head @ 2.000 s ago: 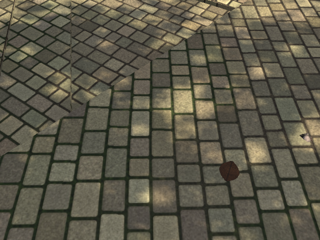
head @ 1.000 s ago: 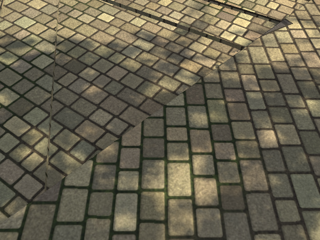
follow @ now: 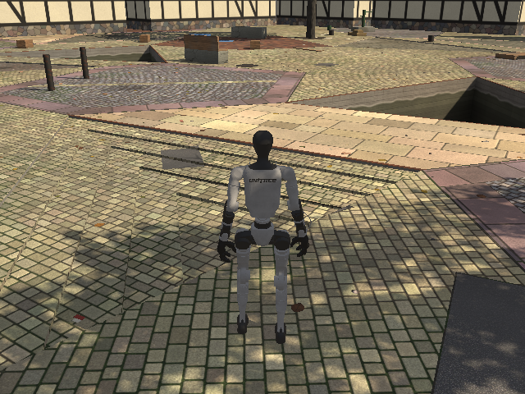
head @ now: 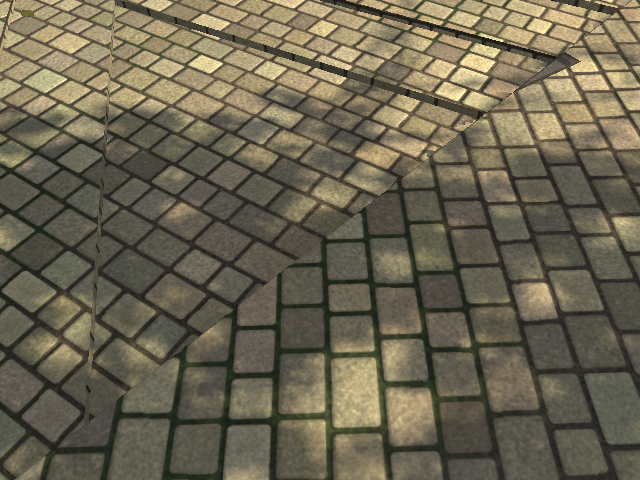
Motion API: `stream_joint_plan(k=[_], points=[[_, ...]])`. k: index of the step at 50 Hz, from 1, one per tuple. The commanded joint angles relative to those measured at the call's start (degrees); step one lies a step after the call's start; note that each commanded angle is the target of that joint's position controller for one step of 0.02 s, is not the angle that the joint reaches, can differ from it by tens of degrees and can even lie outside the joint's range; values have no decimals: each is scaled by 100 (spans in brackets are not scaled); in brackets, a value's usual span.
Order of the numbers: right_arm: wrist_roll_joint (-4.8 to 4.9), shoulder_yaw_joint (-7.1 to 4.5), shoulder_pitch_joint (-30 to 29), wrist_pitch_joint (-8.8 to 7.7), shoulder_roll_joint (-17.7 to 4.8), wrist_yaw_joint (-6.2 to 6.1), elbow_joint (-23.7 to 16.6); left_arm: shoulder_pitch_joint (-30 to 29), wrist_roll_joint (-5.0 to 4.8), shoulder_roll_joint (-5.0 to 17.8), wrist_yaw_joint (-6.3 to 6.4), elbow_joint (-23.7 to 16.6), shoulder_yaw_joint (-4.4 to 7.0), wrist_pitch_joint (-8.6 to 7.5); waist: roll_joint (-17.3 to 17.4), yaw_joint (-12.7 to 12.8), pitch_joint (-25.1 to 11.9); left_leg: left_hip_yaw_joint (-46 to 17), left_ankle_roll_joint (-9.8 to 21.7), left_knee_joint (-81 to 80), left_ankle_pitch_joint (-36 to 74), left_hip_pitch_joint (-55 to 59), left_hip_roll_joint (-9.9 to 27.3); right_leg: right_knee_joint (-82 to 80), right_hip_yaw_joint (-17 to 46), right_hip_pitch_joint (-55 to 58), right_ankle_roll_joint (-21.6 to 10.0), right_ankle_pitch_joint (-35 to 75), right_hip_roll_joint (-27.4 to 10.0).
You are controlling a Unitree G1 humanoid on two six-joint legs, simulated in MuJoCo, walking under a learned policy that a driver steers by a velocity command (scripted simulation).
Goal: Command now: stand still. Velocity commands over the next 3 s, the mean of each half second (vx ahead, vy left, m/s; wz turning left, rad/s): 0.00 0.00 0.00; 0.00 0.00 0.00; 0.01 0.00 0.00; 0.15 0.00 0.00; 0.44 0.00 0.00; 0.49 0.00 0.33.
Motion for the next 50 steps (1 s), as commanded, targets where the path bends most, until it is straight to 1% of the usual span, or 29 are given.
stream_joint_plan(k=[1, 25, 50], points=[[-1, -75, 64, -36, -553, -18, -123, 435, -1, 507, 18, -60, 72, -28, -72, -6, 13, -108, 252, -253, 916, 722, 120, -705, 173, -886, -85, 709, -205], [10, -20, 355, -43, -465, -37, -27, 827, -16, 393, 28, -50, 28, -45, -53, -8, 89, -118, 245, -261, 846, 651, 106, -721, 132, -933, -84, 632, -175], [22, -3, 520, -40, -413, -50, -48, 1056, -25, 326, 28, -91, 21, -58, -62, -6, 118, -112, 236, -215, 946, 650, 100, -702, 126, -923, -84, 752, -171]])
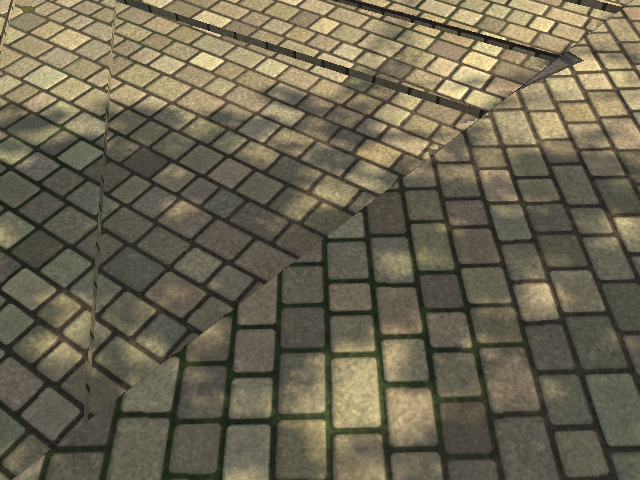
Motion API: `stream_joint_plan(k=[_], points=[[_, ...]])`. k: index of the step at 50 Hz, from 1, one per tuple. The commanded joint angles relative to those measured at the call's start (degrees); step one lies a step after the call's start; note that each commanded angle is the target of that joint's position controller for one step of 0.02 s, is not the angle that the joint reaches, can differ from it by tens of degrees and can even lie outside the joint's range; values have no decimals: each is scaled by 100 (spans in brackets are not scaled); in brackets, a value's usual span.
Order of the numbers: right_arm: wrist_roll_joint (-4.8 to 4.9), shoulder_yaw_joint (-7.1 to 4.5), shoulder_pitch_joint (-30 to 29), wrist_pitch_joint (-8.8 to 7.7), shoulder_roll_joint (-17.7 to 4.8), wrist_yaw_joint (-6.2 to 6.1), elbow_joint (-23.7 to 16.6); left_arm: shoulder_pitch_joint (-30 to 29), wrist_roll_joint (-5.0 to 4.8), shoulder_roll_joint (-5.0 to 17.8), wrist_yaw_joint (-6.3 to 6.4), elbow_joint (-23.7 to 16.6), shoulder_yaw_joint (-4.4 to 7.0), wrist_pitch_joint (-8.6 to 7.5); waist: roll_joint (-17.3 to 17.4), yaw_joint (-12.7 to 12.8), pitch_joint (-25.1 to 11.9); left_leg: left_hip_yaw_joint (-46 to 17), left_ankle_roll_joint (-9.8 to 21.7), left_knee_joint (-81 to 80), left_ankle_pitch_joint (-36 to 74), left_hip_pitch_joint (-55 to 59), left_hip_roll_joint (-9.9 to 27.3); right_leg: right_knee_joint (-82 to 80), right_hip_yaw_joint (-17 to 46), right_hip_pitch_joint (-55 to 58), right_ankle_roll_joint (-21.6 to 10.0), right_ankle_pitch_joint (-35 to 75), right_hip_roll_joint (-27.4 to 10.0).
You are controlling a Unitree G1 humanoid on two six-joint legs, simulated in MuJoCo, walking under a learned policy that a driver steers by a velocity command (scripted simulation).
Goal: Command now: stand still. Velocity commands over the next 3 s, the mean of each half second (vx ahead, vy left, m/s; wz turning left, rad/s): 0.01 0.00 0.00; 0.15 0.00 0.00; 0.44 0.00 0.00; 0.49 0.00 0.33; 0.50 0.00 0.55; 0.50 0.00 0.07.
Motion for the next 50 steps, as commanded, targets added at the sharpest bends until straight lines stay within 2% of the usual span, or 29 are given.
stream_joint_plan(k=[1, 12, 13, 15, 17, 21, 34, 35, 36, 37, 38, 39, 40, 41, 42, 43, 44, 45, 46, 47, 48, 49, 50], points=[[0, -74, 203, -27, -525, -16, -111, 603, -1, 459, 12, -25, 74, -17, -54, 0, 156, -83, 247, -250, 1001, 699, 97, -676, 157, -917, -79, 789, -173], [4, -73, 261, -27, -506, -22, -117, 660, -4, 437, 10, -40, 76, -21, -57, 0, 174, -79, 236, -240, 1011, 698, 97, -680, 161, -914, -84, 813, -172], [2, -59, 353, -23, -447, -22, -66, 781, -12, 419, 17, 18, 79, -12, -103, 10, 50, 36, 236, -182, 416, 733, -2, -747, 147, -857, -125, 209, -146], [-8, -50, 249, -26, -421, -21, -104, 630, -10, 406, 21, -28, 70, -17, -148, -26, 412, 7, 219, -217, 277, 564, -3, -841, 240, -1143, -158, -64, -189], [-12, -52, 278, -58, -458, -15, -95, 651, -3, 411, 15, -38, 71, -49, -68, -13, 414, -49, 231, -214, 738, 589, 48, -746, 186, -1100, -122, 404, -161], [18, -52, 338, -88, -475, 0, -88, 780, -18, 412, 3, -15, 71, -51, -44, 20, 142, -57, 260, -115, 1258, 695, 80, -575, 128, -823, -77, 1089, -145], [21, -66, 347, -27, -459, -19, -123, 792, -11, 387, 4, -29, 67, -17, -63, 9, 163, -54, 247, -125, 1262, 743, 86, -585, 136, -827, -62, 1136, -156], [19, -57, 435, -20, -407, -19, -74, 910, -20, 372, 13, 31, 72, -7, -100, 20, 36, 65, 247, -65, 658, 775, -15, -638, 112, -763, -106, 522, -122], [47, -70, 458, -15, -407, -17, -58, 934, -58, 470, 29, 39, 111, 11, -232, 28, 130, 268, 257, 145, -405, 615, -208, -736, 221, -839, -247, -482, -149], [69, -91, 410, -30, -414, -12, -83, 864, -92, 636, 49, -25, 165, 18, -463, 52, 368, 463, 264, 429, -1394, 217, -384, -926, 537, -949, -463, -1565, -328], [71, -97, 194, -88, -408, 6, -198, 936, -131, 803, 65, -75, 218, -3, -693, 158, 665, 558, 279, 823, -1745, -371, -423, -1272, 1110, -939, -727, -2459, -734], [97, -80, -72, -194, -335, 50, -351, 1005, -175, 1018, 68, -111, 289, -55, -992, 261, 966, 613, 322, 1344, -1540, -955, -347, -1674, 1853, -820, -1039, -2920, -1320], [118, -52, -302, -315, -260, 105, -491, 952, -190, 1174, 69, -152, 355, -122, -1120, 303, 1249, 405, 416, 1807, -1324, -1357, -69, -1910, 2455, -835, -1312, -2846, -1821], [144, -59, -438, -423, -288, 157, -596, 900, -142, 1131, 60, -192, 359, -197, -1063, 294, 1384, 230, 494, 2115, -1499, -1832, 133, -1947, 2667, -597, -1434, -2352, -2044], [172, -70, -500, -511, -339, 202, -682, 852, -120, 1061, 34, -220, 354, -255, -1005, 270, 1400, 113, 561, 2132, -1747, -2154, 286, -1849, 2591, -270, -1416, -1770, -2082], [202, -83, -462, -583, -382, 246, -725, 766, -146, 1019, 3, -257, 354, -281, -908, 200, 1309, 93, 617, 1786, -1815, -2110, 357, -1698, 2326, -60, -1293, -1311, -1983], [219, -102, -301, -637, -394, 284, -693, 633, -186, 1020, -24, -298, 356, -274, -780, 72, 1160, 246, 639, 1174, -1632, -1580, 285, -1529, 1906, -136, -1121, -971, -1756], [217, -141, 157, -661, -369, 313, -496, 420, -215, 1048, -49, -351, 356, -245, -659, -177, 931, 595, 609, 496, -1006, -457, 21, -1261, 1388, -612, -936, -723, -1423], [192, -234, 822, -645, -432, 321, -196, 371, -196, 1080, -71, -395, 353, -228, -564, -403, 596, 895, 515, 280, -341, 786, -377, -818, 1034, -1142, -820, -89, -1106], [168, -359, 1578, -621, -617, 323, 25, 191, -176, 1082, -74, -462, 334, -252, -336, -765, 250, 622, 556, 159, -128, 1728, -324, 126, 639, -1568, -640, 956, -807], [148, -523, 2444, -627, -1203, 275, 114, -63, -142, 750, -78, -682, 236, -304, 1093, -1068, -83, -1565, 1076, -928, -866, 2512, 1019, 2434, -158, -2498, -189, 922, -114], [51, -459, 2788, -711, -1338, 345, 116, 8, -198, 306, -71, -856, 138, -430, 1847, -929, -525, -4220, 1783, -2015, -1304, 2907, 2090, 4061, 411, -3384, -151, -1037, 415], [14, -319, 2108, -798, -1019, 338, -22, -38, -336, 505, -105, -877, 199, -514, 1084, -549, -100, -4124, 1776, -1970, -1709, 2471, 2269, 4898, 937, -3867, -332, -814, 1]])
Over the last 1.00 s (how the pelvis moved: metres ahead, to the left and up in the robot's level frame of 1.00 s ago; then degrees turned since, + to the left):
0.01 0.00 0.00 0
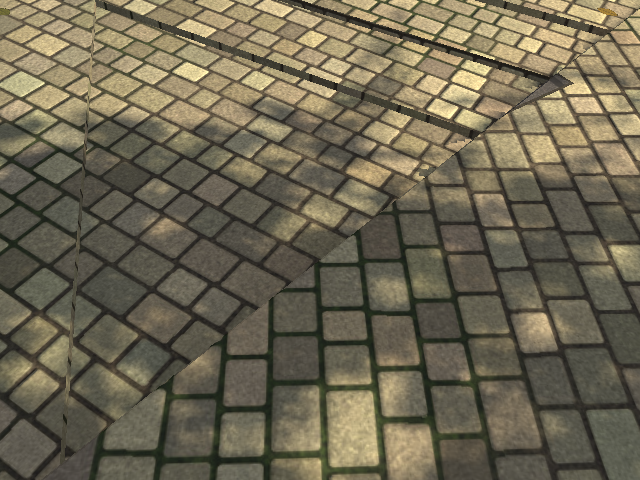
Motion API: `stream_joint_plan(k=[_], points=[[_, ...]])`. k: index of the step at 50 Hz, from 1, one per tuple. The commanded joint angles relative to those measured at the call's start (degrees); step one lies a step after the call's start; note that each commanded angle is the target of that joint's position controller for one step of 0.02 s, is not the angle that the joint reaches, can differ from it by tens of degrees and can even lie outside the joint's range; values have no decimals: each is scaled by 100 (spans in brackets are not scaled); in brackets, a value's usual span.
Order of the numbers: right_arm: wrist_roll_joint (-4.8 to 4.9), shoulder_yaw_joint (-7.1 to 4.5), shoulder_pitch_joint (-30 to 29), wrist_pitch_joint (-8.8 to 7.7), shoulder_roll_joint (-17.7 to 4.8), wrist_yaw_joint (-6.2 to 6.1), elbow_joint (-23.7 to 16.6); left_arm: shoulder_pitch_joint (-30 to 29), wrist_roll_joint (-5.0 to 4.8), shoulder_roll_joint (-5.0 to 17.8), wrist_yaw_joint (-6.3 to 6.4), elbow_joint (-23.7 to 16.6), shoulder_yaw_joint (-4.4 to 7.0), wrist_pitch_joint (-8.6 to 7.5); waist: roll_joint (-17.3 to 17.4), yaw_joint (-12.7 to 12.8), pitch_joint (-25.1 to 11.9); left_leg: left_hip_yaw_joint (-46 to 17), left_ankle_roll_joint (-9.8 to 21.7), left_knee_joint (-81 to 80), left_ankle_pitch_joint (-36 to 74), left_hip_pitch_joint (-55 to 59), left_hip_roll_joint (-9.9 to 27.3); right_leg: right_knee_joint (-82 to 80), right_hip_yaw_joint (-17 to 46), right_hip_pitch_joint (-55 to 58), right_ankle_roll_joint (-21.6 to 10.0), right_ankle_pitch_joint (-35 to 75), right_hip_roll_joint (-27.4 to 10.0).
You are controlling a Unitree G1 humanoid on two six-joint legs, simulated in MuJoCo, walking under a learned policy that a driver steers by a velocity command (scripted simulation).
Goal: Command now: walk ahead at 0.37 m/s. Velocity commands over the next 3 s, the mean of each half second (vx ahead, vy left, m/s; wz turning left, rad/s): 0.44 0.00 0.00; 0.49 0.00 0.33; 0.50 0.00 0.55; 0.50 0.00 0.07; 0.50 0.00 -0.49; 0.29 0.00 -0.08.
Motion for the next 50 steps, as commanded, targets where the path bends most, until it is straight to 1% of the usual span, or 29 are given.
stream_joint_plan(k=[1, 2, 3, 4, 5, 8, 11, 15, 18, 20, 21, 22, 23, 24, 25, 26, 27, 28, 29, 30, 31, 33, 36, 40, 43, 46, 48, 49, 50], points=[[-60, -11, 1179, -123, -602, 37, 119, -677, -134, 302, -80, -776, 23, -342, 937, -320, 405, -3797, 1113, -2620, -869, 2067, 2184, 2615, 432, -3509, -416, 604, -130], [-73, 56, 777, -117, -514, 74, -5, -728, -76, 362, -77, -744, 69, -367, 610, -153, 496, -2999, 893, -2697, -390, 1749, 1888, 2332, 324, -3376, -488, 1172, -372], [-94, 97, 635, -101, -455, 99, -67, -775, -9, 457, -65, -737, 141, -358, 568, -60, 562, -2369, 724, -2750, 249, 1527, 1616, 1962, 218, -3167, -489, 1508, -534], [-117, 152, 696, -60, -303, 92, -45, -750, 12, 552, -89, -701, 204, -312, 643, -5, 515, -1827, 586, -2771, 817, 1433, 1340, 1725, 106, -2916, -460, 1705, -606], [-134, 171, 892, -32, -293, 62, 2, -736, 10, 477, -118, -679, 217, -260, 720, -2, 476, -1533, 560, -2767, 1331, 1425, 1227, 1584, -14, -2819, -405, 1814, -610], [-155, 163, 1277, 5, -542, -52, 57, -1272, 51, 259, -145, -876, 187, -139, 599, -34, 574, -1231, 703, -2855, 2191, 1474, 1243, 1055, -184, -3203, -155, 2093, -651], [-186, 162, 1269, 62, -648, -131, -65, -2207, 71, 194, -169, -1234, 117, -152, 553, -184, 752, -1015, 720, -2996, 2258, 1404, 1221, -167, -269, -3344, -14, 2647, -591], [-118, 117, 1574, 92, -755, -163, -84, -3010, 35, 212, -292, -1490, 45, -209, 632, -374, 909, -770, 711, -3086, 2191, 1564, 1269, -1304, -503, -3017, -64, 3097, -336], [-58, 70, 1647, 128, -788, -174, -60, -3309, 16, 281, -404, -1660, 27, -265, 676, -302, 950, -662, 656, -2832, 2599, 2071, 1476, -1785, -480, -2890, -278, 2938, -242], [-73, 13, 1481, 163, -930, -175, -132, -3003, 14, 492, -447, -1645, 111, -300, 851, 2, 582, -571, 547, -2292, 4087, 2375, 1550, -1916, -592, -2178, -470, 2622, 3], [-100, -16, 1383, 199, -1013, -173, -165, -2503, 12, 689, -438, -1520, 204, -295, 1022, 283, 177, -510, 485, -1702, 5154, 2475, 1523, -1863, -710, -1485, -586, 2444, 219], [-126, -10, 1249, 250, -998, -164, -208, -1509, 2, 948, -407, -1222, 348, -276, 1073, 797, -396, -317, 346, -551, 5758, 2211, 1293, -1886, -841, -229, -742, 2403, 443], [-153, 53, 1163, 253, -884, -144, -331, -461, 42, 1279, -349, -956, 469, -240, 834, 1216, -1082, -217, 147, 1088, 4607, 969, 1043, -1755, -77, 1562, -1034, 2356, -217], [-122, 294, 2005, 137, 48, -51, -410, 206, 203, 1861, -347, -782, 582, -233, -830, 749, -2258, -398, -238, 3624, 700, -1201, -118, -2393, 3003, 3679, -2093, 1047, -1897], [43, 256, 1766, -66, -175, -17, -348, 148, 211, 1367, -365, -733, 428, -239, -855, 853, -2566, -1439, -112, 4478, -1294, -1838, -335, -3502, 4422, 3679, -2051, 650, -2105], [201, 126, 1071, -154, -615, -11, -632, -493, 149, 1066, -377, -780, 325, -271, -724, 688, -1428, -1313, -2, 4720, -1060, -2424, 34, -3579, 3458, 2813, -1633, 763, -1886], [219, 112, 700, -172, -706, -65, -747, -1129, 141, 783, -382, -927, 236, -293, -162, 489, -840, -1168, 67, 4476, -511, -2300, 386, -3647, 2468, 1763, -1390, 1341, -1742], [146, 49, 550, -120, -708, -135, -746, -1513, 176, 585, -407, -958, 179, -332, 176, 271, -472, -1086, 74, 4089, -112, -1967, 632, -3794, 1721, 836, -1205, 1853, -1526], [98, 7, 748, -4, -597, -171, -693, -1666, 234, 452, -425, -915, 147, -375, 38, 41, -334, -1133, 98, 3757, 145, -1504, 831, -3964, 1128, 240, -1051, 2008, -1299], [96, 1, 948, 109, -450, -177, -630, -1631, 268, 371, -428, -824, 140, -386, -113, -62, -278, -1144, 117, 3588, 234, -1235, 890, -4120, 833, -67, -1012, 1984, -1180], [106, -3, 1029, 194, -346, -184, -604, -1530, 279, 400, -406, -741, 151, -406, -155, -98, -174, -1118, 113, 3472, 264, -1173, 901, -4264, 586, -275, -1045, 2058, -1134], [95, -58, 763, 313, -424, -204, -749, -1390, 291, 569, -318, -624, 180, -454, -210, -143, 115, -1172, 45, 3144, 603, -1509, 914, -4506, 233, -432, -1078, 2157, -1117], [32, -115, 124, 318, -508, -181, -1001, -1135, 312, 713, -173, -536, 218, -456, -37, -16, 306, -1378, -42, 2335, 1457, -2351, 857, -4592, -44, 27, -1036, 2419, -1193], [-4, -96, -470, 264, -398, -42, -1234, -951, 294, 762, -50, -529, 205, -404, -6, 147, 389, -1100, -47, 1125, 2446, -2527, 720, -4573, -659, 467, -851, 2761, -1163], [-14, -35, -1192, 268, -326, 75, -1553, -629, 272, 838, -15, -477, 223, -330, 124, 419, 619, -780, 7, 482, 2541, -2732, 680, -4466, -954, 924, -776, 2994, -1277], [-31, -5, -1607, 240, -259, 245, -1909, -455, 206, 976, 18, -444, 272, -216, 154, 514, 642, -416, 87, 33, 2183, -2714, 566, -4090, -1203, 1432, -703, 3425, -1424], [-15, -44, -1508, 259, -352, 320, -2087, -564, 167, 1112, 45, -505, 321, -143, -40, 366, 488, -137, 210, -11, 1633, -2253, 371, -3636, -1387, 1542, -615, 4496, -1448], [-11, -112, -1226, 277, -485, 332, -2099, -663, 129, 1213, 63, -547, 355, -117, -197, 188, 270, 45, 320, 70, 1308, -1755, 153, -3199, -1463, 1548, -539, 5541, -1424], [7, -218, -686, 291, -691, 328, -2045, -793, 112, 1297, 89, -607, 377, -82, -319, -135, -48, 198, 452, 138, 987, -1067, -109, -2461, -1527, 1513, -463, 6551, -1384]])
Over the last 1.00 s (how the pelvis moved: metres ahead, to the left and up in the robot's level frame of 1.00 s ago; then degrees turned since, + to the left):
0.08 0.04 -0.01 -1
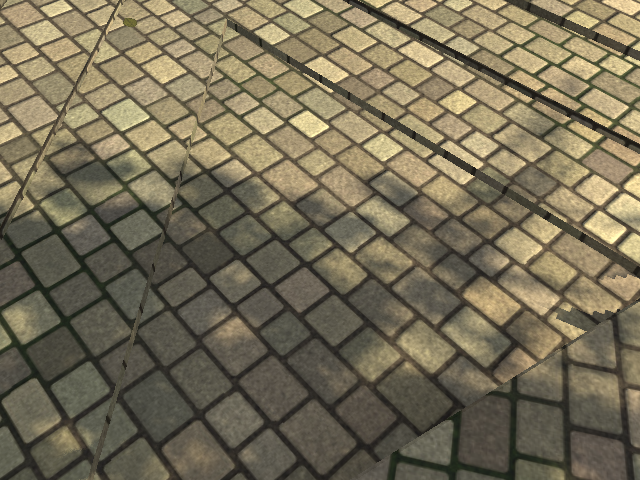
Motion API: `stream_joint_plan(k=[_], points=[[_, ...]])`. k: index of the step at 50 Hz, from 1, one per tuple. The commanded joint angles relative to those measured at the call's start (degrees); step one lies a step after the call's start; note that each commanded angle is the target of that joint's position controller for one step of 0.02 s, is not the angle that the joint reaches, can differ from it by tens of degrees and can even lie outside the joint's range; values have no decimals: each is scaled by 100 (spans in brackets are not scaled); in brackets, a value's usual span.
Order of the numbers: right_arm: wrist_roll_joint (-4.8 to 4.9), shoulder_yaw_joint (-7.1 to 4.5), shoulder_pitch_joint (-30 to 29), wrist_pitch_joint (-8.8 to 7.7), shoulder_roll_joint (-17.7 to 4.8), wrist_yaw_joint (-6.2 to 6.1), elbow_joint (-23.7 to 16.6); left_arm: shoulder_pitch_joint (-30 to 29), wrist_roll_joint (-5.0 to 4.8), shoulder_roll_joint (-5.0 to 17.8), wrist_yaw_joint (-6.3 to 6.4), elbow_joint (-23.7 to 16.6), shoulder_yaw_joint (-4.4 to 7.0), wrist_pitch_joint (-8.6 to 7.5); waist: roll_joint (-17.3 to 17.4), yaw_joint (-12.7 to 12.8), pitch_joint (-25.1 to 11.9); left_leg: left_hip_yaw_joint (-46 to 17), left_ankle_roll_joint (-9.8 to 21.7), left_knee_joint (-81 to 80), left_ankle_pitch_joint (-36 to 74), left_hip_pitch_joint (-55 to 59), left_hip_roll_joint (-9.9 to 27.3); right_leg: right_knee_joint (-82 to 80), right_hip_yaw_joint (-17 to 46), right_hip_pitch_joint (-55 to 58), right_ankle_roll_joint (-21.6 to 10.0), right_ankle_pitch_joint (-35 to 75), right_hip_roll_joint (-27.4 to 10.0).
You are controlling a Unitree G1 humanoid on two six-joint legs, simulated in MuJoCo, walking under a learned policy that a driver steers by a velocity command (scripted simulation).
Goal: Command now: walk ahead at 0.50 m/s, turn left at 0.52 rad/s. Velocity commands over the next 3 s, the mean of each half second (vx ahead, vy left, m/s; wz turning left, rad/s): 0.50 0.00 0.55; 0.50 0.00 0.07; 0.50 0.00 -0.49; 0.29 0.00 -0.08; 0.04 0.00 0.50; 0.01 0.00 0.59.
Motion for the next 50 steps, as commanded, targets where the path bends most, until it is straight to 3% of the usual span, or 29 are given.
stream_joint_plan(k=[1, 2, 3, 4, 5, 7, 8, 10, 15, 19, 20, 21, 23, 26, 27, 28, 29, 30, 31, 32, 33, 34, 35, 36, 37, 40, 43, 48, 50], points=[[32, -411, 1176, -56, -1026, 18, -272, -292, -65, 1205, 89, -368, 244, 70, -557, -1020, -593, 469, 433, -170, -404, 2031, -747, 2211, 125, -586, -594, 6502, -1291], [13, -610, 2000, -27, -1611, -104, -140, -264, -2, 1058, 88, -485, 171, 51, 184, -1337, -1212, -888, 837, -495, -358, 3577, 71, 4137, 92, -1769, -326, 4868, -1074], [58, -646, 1800, -79, -2064, -129, -225, 553, 201, 110, -90, -697, -104, -112, 1419, -487, -1886, -3972, 1930, -884, -901, 5609, 1368, 6189, 851, -4256, -47, -791, 120], [-12, -511, 2182, -117, -1659, -108, -307, -3, -66, 582, -206, -847, -25, -367, 1020, -877, -2558, -5247, 2063, -1808, -1568, 5996, 1686, 6775, 2046, -4973, -197, -963, 245], [-63, -408, 2051, -130, -1245, -93, -246, -642, -268, 892, -230, -1003, 63, -460, 644, -1009, -1721, -4310, 1633, -1830, -1151, 5559, 1494, 6641, 2125, -5465, -376, -471, -66], [-81, -276, 1080, -146, -905, -103, -483, -868, -52, 900, -116, -1085, 94, -447, -210, -517, -781, -2907, 1253, -1806, 439, 3625, 1037, 5810, 2057, -4886, -357, 459, -499], [-148, -230, 849, -148, -797, -121, -591, -682, -5, 921, -86, -1121, 137, -349, -50, -273, -722, -2525, 1190, -1892, 810, 2997, 816, 5538, 2094, -4408, -316, 665, -636], [-102, -230, 770, -180, -837, -162, -664, -559, 22, 867, -33, -1248, 165, -158, -5, -94, -570, -2262, 1181, -2089, 807, 2439, 606, 4979, 2035, -4166, -160, 805, -717], [-13, -303, 1362, -185, -1171, -395, -568, -1520, 111, 706, 90, -1702, 97, -26, 178, -377, -247, -1924, 1005, -2158, 734, 2191, 334, 2932, 1990, -4422, 95, 2204, -510], [-64, -305, 1454, 0, -1187, -421, -632, -1718, 117, 570, -140, -1843, 59, -116, 535, -476, -539, -1792, 806, -1767, 834, 1918, 89, 2234, 1758, -3521, 25, 3128, -78], [-147, -301, 1509, -12, -1160, -435, -660, -1561, 127, 739, -219, -1812, 124, -196, 634, -441, -732, -2144, 901, -1474, 1080, 2186, 389, 2894, 2011, -3524, -58, 3397, -191], [-82, -277, 1490, 8, -1085, -452, -727, -1568, 85, 886, -282, -1868, 165, -234, 513, -413, -654, -2368, 953, -1231, 1004, 2654, 445, 2847, 2163, -4101, -146, 2976, -263], [-128, -244, 1478, 24, -1076, -435, -905, -1694, 86, 951, -388, -1967, 193, -327, 453, -422, -565, -2671, 1025, -926, 1024, 2861, 569, 3238, 1956, -4284, -246, 2333, -155], [-57, -170, 772, 45, -988, -341, -1178, -538, 65, 1053, -458, -1748, 281, -412, 791, 302, -648, -2457, 691, 58, 2386, 2123, 241, 2767, 1501, -2436, -426, 1472, 66], [23, -148, 395, 8, -940, -327, -1275, 545, 84, 1191, -467, -1466, 376, -465, 436, 947, -839, -2157, 430, 1380, 2704, 1451, -129, 2132, 1431, -1120, -535, 1903, 104], [73, -113, 541, -39, -726, -377, -1298, 1278, 117, 1334, -472, -1264, 417, -472, -482, 1119, -1038, -1924, 116, 3366, 685, 616, -777, 1702, 2252, -294, -1054, 2065, -484], [47, 3, 1513, -70, -227, -405, -1183, 1010, -23, 1248, -505, -1290, 348, -419, -2104, 357, -841, -1879, -20, 4904, -3234, -611, -1444, 1203, 4118, -119, -1769, 2825, -1559], [277, -42, 2131, -109, -510, -387, -1136, 501, -201, 1331, -538, -1365, 306, -368, -2029, -373, -406, -1850, -37, 5237, -3369, -1670, -1163, 501, 5674, -299, -2334, 2724, -2232], [307, -89, 1392, -40, -807, -437, -1191, 467, -228, 1141, -556, -1335, 313, -375, -1112, -186, -1, -1705, -31, 5240, -3054, -2178, -831, 575, 5815, -654, -2314, 1816, -2256], [193, -112, 904, 46, -952, -474, -1292, 252, -200, 911, -565, -1390, 222, -383, -211, -184, 307, -1647, -57, 4799, -2776, -2052, -588, 707, 5244, -1384, -2111, 1731, -2099], [61, -100, 735, 103, -928, -470, -1304, 41, -122, 834, -559, -1396, 165, -379, 55, -266, 306, -1584, -101, 4324, -2587, -1650, -364, 730, 4795, -1999, -1969, 1878, -2004], [59, -91, 640, 105, -904, -394, -1318, -36, -11, 955, -508, -1401, 167, -351, 273, -368, 315, -1535, -108, 3575, -2126, -1300, -167, 776, 4358, -2428, -1813, 1277, -1766], [-49, -40, 723, 78, -693, -295, -1250, 45, 88, 1159, -424, -1289, 226, -334, -97, -350, 120, -1386, -63, 3617, -1402, -1031, -115, 765, 4146, -2580, -1790, 1392, -1734], [-27, -100, 469, 51, -805, -238, -1325, 41, 129, 1222, -379, -1326, 211, -352, -92, -368, 198, -1316, -32, 3208, -596, -1131, -123, 803, 3748, -2705, -1662, 968, -1433], [47, -74, 51, -37, -774, -158, -1383, 331, 40, 1065, -238, -1225, 183, -388, -439, -224, 185, -1477, -5, 2771, -91, -1633, 20, 927, 3649, -2207, -1457, 394, -1352], [-275, 53, -588, -192, -472, 119, -1527, 718, -24, 785, 83, -1144, 26, -210, -521, 18, 45, -601, -60, 778, 2414, -252, -175, 1060, 2927, -3071, -1293, -42, -728], [-165, 64, -747, -204, -401, 266, -1472, 911, -108, 887, 136, -1175, 31, -21, -558, 123, 1, -332, -51, 100, 2866, 1009, -466, 1461, 2592, -3525, -1117, -158, -555], [-32, 72, -884, -302, -378, 199, -1263, 1361, -237, 448, 213, -1105, 48, 279, -549, 442, 297, -901, -237, -1970, 2513, 739, 68, 3043, 3088, -1651, -862, -5, -560], [-100, -35, 229, -364, -442, 57, -767, 1404, -238, 483, 224, -1027, 91, 415, -315, -3, 24, -648, -238, -2946, 3266, 2072, 241, 4650, 2797, -1758, -760, 611, -269]])
Over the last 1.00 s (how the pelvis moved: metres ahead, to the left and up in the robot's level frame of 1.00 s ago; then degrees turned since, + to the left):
0.54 -0.01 0.00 12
